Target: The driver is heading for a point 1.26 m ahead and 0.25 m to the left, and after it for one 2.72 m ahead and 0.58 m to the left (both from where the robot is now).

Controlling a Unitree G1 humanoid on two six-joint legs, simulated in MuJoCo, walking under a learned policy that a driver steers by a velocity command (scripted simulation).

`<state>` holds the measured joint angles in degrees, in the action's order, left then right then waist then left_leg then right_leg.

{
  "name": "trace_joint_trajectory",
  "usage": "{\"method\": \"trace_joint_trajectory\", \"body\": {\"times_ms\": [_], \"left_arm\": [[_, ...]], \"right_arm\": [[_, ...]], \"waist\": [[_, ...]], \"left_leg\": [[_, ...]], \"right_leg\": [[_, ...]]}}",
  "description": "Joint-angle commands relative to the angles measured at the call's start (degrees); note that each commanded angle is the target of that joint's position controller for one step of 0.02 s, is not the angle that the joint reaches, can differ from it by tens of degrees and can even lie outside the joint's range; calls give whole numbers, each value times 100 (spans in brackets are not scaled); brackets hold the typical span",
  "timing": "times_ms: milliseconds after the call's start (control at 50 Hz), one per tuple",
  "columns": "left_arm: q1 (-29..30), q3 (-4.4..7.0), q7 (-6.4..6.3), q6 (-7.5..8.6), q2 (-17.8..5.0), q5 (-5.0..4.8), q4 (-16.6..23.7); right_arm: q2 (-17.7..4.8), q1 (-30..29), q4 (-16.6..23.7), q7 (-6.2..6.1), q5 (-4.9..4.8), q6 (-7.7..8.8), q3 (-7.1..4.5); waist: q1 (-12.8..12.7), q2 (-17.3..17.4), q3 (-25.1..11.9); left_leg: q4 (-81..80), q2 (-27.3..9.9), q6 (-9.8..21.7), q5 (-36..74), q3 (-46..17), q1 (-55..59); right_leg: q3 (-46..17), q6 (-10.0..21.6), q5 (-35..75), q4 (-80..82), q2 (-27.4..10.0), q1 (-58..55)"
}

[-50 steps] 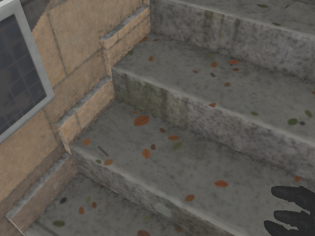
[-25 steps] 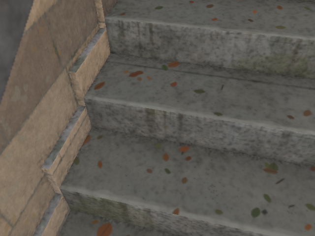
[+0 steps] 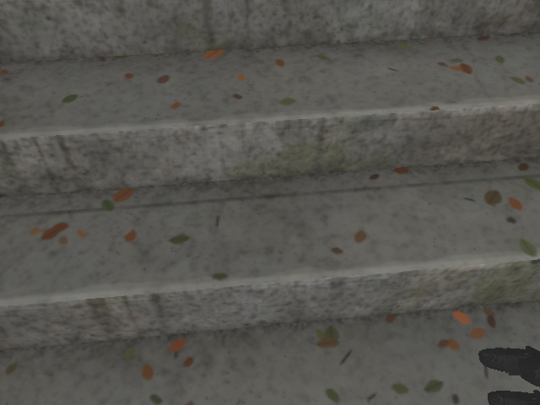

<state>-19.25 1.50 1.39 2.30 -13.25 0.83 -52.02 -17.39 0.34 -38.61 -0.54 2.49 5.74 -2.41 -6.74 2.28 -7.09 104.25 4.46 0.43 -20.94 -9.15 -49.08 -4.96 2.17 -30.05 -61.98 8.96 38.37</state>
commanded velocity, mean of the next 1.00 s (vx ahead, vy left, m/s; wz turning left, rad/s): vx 0.09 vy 0.00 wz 0.41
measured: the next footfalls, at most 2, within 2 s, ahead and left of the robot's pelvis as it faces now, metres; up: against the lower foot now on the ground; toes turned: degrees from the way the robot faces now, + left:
left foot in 0.20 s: +0.10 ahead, +0.15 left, +0.00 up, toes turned -10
right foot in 0.72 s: +0.13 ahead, -0.07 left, +0.00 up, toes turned +19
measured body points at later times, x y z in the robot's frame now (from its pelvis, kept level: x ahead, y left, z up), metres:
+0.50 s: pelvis +0.03 +0.07 +0.05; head +0.04 +0.09 +0.50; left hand +0.26 +0.31 -0.03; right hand +0.06 -0.17 -0.06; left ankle +0.06 +0.16 -0.66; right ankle +0.01 -0.10 -0.54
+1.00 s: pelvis +0.12 +0.02 +0.07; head +0.11 +0.02 +0.52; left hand +0.05 +0.25 -0.06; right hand +0.37 -0.09 -0.03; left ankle +0.08 +0.18 -0.40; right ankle +0.09 -0.08 -0.66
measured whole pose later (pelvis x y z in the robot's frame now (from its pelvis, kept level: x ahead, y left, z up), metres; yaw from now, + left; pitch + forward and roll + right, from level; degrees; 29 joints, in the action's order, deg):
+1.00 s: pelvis +0.12 +0.02 +0.07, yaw +28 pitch +6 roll +0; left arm -21.7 -0.1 -1.1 4.5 -9.7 4.2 -46.0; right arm -12.7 8.8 -46.7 5.4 1.4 3.4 0.2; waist -3.7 0.1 -9.1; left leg 110.1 1.5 2.1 -6.9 -6.2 -65.6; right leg 9.0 3.9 -22.0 -29.4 0.1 13.5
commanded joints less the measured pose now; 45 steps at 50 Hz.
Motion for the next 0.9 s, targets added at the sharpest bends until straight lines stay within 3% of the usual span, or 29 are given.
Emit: {"method": "trace_joint_trajectory", "body": {"times_ms": [20, 40, 60, 100, 120, 160, 180, 200, 220, 240, 260, 280, 300, 320, 340, 440, 520, 540, 580, 620, 660, 700, 720, 740, 760, 780, 820, 860, 900], "left_arm": [[1323, -32, -131, 71, -426, 168, 1065], [1108, -55, -183, 122, -438, 252, 1155], [1108, 41, -195, 247, -723, 136, 1220], [1007, 73, -256, 428, -866, -37, 1482], [1592, 26, -234, 529, -872, -150, 1794], [1944, 14, -222, 526, -961, -132, 1996], [1966, -31, -136, 440, -930, -28, 2025], [2054, -65, -17, 331, -693, -149, 1967], [1734, -142, -337, -60, 306, 353, 1565], [377, -151, -348, -249, 481, 185, 1915], [-557, 17, -91, -217, -177, 117, 1702], [-56, 257, -49, -191, -880, 13, 1407], [917, 287, -211, -200, -1093, 90, 1595], [1208, 233, -414, -202, -999, 290, 1459], [1338, 172, -460, -114, -794, 536, 1491], [1962, 297, -578, -17, -726, 205, 1773], [2329, 238, -687, 23, -552, 321, 2082], [2348, 200, -648, 72, -524, 257, 2195], [2949, 142, -582, 144, -332, 122, 2523], [2270, 132, -402, 141, -161, 49, 2283], [1827, 178, -165, 183, -237, 146, 2219], [683, 234, -110, 176, -251, 231, 1894], [-76, 274, -182, 227, -278, 305, 1605], [-665, 498, -280, 247, -817, 337, 1345], [-406, 522, -299, 268, -1132, 406, 1479], [550, 365, -191, 356, -944, 378, 1586], [1531, 53, -130, 441, -143, -38, 1791], [1282, -172, -282, 373, 345, 51, 1678], [909, -49, -423, 343, -17, 200, 1679]], "right_arm": [[-509, 662, 425, -162, 2, -283, -43], [-657, 469, 570, -235, -116, -363, -74], [-421, 562, 741, -139, 3, -439, 18], [-593, 606, 620, -18, -40, -485, -32], [-570, 1069, 428, 85, 14, -461, -71], [-340, 1406, 362, 373, 74, -501, -38], [-49, 2193, 141, 455, -6, -490, 2], [140, 3327, -402, 560, -81, -452, -7], [816, 2865, -535, -93, -495, -592, 160], [497, 1733, -156, -318, -382, -543, 298], [-1434, 1122, 591, 178, -261, -317, -143], [-896, 855, 688, 373, -316, -207, -89], [-555, 849, 696, 434, -193, -161, 115], [-346, 978, 306, 331, -61, -8, 158], [-165, 986, 151, 246, -164, 14, 181], [-99, 1733, 98, 52, -292, 140, 125], [-84, 2602, 26, 67, -229, 106, 159], [-132, 2373, 120, 119, -392, 55, 123], [-264, 2496, -34, 112, -403, -23, 21], [-470, 2075, 195, 101, -206, -103, -132], [-419, 1177, 465, 291, -60, -150, -124], [-450, 793, 537, 343, -188, -319, -137], [-220, 810, 489, 363, -187, -344, -121], [143, 1026, 544, 378, -366, -248, -59], [756, 1139, 641, 457, -27, -204, 143], [471, 1218, 233, 455, 80, -118, 136], [-36, 1620, -265, 254, -54, -250, 31], [264, 804, -162, 252, -71, -236, 160], [310, 419, -220, 443, -73, -182, 231]], "waist": [[751, -78, -522], [603, -58, -530], [798, -151, -526], [633, -619, -383], [977, -699, -397], [1207, -486, -29], [1450, -509, -6], [1900, -102, 184], [1601, -229, 553], [-31, 1293, 1001], [-13, 1720, -331], [335, 470, -101], [485, -121, 70], [466, -259, 212], [389, -376, 246], [1011, 198, -52], [1405, 548, -404], [1261, 474, -137], [1357, 357, 71], [1212, 579, 50], [815, 645, 72], [181, 442, 265], [14, 158, 50], [-26, -530, -39], [254, -1578, 150], [749, -981, 509], [1102, -701, 49], [963, -399, -169], [638, -793, 22]], "left_leg": [[153, -88, -627, 327, -413, -447], [-29, -151, -823, 242, -598, -373], [-1095, -214, -967, -456, -64, -144], [-1273, -464, -957, -281, 16, 56], [-1852, -623, -928, 88, 589, 943], [-4286, -693, -627, 530, 1045, 3080], [-4814, -507, -535, 1208, 1227, 4109], [-6414, -231, -389, 1386, 1430, 4529], [-7537, 33, 641, 1688, 949, 3879], [-6975, -1048, 1349, 6011, -1600, 4049], [-7911, -2207, 3094, 4780, -4855, 3709], [-8196, -2268, 2708, 1576, -4941, 3115], [-8394, -1974, 2306, -390, -4479, 2537], [-7948, -1227, 1810, -1210, -3589, 2128], [-7883, -830, 1599, -1327, -2762, 1994], [-7674, -755, 1568, -352, -2697, 2849], [-7359, -1045, 1830, 1170, -3121, 4252], [-7732, -992, 1764, 1659, -2782, 4024], [-7862, -722, 1451, 1574, -2680, 3501], [-8174, -588, 1257, 96, -2828, 3118], [-8471, -396, 1350, -958, -2740, 1810], [-8205, -328, 1517, -2171, -3160, 1028], [-7223, -119, 1382, -1952, -2979, 434], [-5455, 400, 884, -1058, -2242, -421], [-3585, 1052, 258, -298, -1590, -2457], [-1730, 461, 178, 677, -1383, -3157], [-105, 1, -115, 1283, -535, -2467], [-379, -336, -157, 1580, -93, -2197], [-75, -394, -169, 1644, 359, -2110]], "right_leg": [[-3020, 1397, 3395, 2239, -1056, -344], [-3058, 1302, 3497, 2382, -1106, -327], [-2958, 1400, 3888, 2629, -1191, -609], [-2667, 1099, 3951, 2492, -1448, -1028], [-1946, 729, 4073, 2450, -1271, -683], [-1174, 47, 3356, 2301, -663, 485], [-1021, -63, 3465, 1915, -653, 662], [-522, -235, 2956, 778, -374, 253], [200, -39, 1792, -459, -305, -239], [147, -639, -383, -1223, -291, 927], [-911, -1012, -713, -3052, 176, 1637], [-1251, -1123, 210, -4134, -173, 1761], [-1151, -1087, 904, -4410, -390, 1993], [-1311, -851, 2081, -3839, -494, 1878], [-897, -691, 2216, -3263, -723, 1521], [-484, -1000, 1556, -2043, -899, 1187], [-458, -1230, 985, -2205, -844, 1902], [132, -1151, 267, -1499, -836, 1651], [476, -1111, -887, 313, -707, 1009], [328, -951, 57, 1674, -603, -19], [600, -802, 1149, 1834, -457, -1697], [368, -675, 1342, 3162, -619, -3000], [-31, -441, 1255, 3350, -955, -3937], [-1392, 517, -144, 3456, -2002, -4451], [-4491, 1923, -1834, 4524, -3080, -4896], [-4619, 1907, -2008, 4794, -3338, -4113], [-2577, 1219, -519, 4430, -2824, -3088], [-1400, 925, 583, 4236, -2298, -2850], [-608, 1063, 1827, 4299, -2095, -2715]]}}
Keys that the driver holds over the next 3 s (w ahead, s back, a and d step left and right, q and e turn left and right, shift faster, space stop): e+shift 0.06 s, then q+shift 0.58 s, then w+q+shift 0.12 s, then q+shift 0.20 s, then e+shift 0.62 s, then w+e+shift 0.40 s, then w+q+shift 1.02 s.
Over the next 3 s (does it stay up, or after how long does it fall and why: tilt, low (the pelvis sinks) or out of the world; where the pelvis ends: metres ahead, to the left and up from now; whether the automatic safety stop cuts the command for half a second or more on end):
stays up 1.13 0.15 0.56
